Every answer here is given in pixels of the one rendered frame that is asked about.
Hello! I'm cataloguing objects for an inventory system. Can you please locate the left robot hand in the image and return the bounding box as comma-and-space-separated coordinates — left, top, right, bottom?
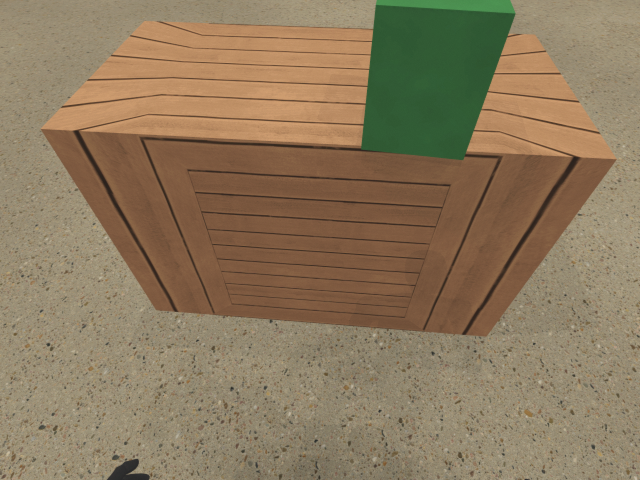
107, 459, 150, 480

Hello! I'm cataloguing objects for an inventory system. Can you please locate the pedestal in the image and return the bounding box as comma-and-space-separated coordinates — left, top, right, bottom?
41, 21, 617, 337

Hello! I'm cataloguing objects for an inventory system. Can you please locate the carton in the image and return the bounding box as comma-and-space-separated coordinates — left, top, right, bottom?
361, 0, 516, 160

